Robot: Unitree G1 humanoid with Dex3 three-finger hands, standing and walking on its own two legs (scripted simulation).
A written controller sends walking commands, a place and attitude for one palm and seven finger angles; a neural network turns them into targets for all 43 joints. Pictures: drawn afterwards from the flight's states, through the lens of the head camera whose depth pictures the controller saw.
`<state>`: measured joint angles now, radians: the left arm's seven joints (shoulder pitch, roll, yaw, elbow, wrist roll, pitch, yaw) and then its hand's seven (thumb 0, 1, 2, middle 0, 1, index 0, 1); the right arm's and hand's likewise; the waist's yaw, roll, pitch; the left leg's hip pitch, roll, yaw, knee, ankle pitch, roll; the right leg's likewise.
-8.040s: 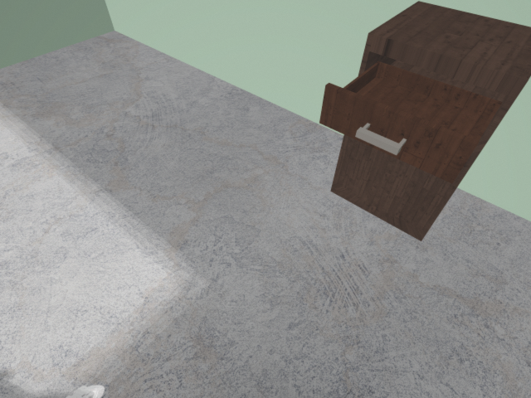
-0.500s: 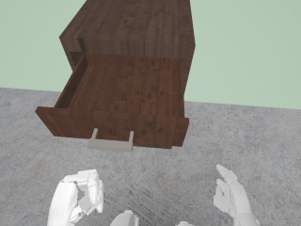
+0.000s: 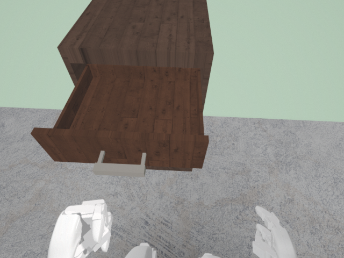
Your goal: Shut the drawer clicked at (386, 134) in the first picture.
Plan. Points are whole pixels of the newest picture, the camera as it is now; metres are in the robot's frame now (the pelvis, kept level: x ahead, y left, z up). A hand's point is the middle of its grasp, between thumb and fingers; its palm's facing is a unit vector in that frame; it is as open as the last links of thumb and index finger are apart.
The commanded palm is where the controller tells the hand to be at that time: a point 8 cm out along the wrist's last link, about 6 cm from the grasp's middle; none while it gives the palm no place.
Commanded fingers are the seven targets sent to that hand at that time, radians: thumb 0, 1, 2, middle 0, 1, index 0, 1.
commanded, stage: raise the hand and make a fist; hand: left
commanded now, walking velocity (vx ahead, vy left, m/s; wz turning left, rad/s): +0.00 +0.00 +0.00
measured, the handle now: (121, 162) +0.36 +0.15 -0.02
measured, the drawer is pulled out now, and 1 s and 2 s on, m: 0.30 0.30 0.29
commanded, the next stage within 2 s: bring the fist close to the handle in 0.10 s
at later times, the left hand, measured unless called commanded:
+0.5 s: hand (118, 223) +0.19 +0.12 +0.05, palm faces -0.03 -1.00 -0.03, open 3.3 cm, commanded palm +0.17 +0.18 +0.05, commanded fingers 0.00 0.90 0.90 -1.40 -1.60 -1.40 -1.60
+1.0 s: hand (122, 205) +0.24 +0.13 +0.00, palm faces -0.03 -1.00 -0.03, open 3.3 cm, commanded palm +0.23 +0.18 +0.00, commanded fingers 0.00 0.90 0.90 -1.40 -1.60 -1.40 -1.60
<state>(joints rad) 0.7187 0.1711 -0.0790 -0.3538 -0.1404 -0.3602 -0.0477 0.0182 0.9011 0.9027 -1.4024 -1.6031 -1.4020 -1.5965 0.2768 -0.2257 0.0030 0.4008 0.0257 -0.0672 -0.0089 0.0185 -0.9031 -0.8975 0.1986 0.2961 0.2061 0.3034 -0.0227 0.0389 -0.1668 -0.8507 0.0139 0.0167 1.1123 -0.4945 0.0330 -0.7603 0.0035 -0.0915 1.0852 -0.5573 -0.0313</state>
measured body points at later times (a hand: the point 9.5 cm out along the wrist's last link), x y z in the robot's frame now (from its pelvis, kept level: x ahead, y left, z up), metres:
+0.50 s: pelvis +0.00 -0.02 -0.01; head +0.06 -0.02 +0.43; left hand +0.19 +0.17 +0.05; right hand +0.20 -0.25 -0.08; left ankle +0.03 +0.10 -0.66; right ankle -0.01 -0.10 -0.66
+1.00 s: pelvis +0.00 -0.01 -0.04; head +0.09 +0.00 +0.41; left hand +0.24 +0.18 +0.00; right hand +0.17 -0.25 -0.12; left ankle +0.03 +0.10 -0.66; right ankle -0.01 -0.10 -0.66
